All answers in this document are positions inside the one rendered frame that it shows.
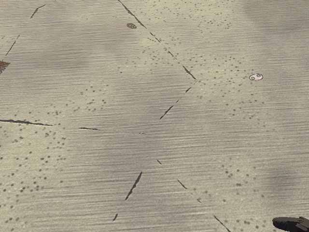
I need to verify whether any robot right hand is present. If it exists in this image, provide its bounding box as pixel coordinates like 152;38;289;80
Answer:
272;217;309;232

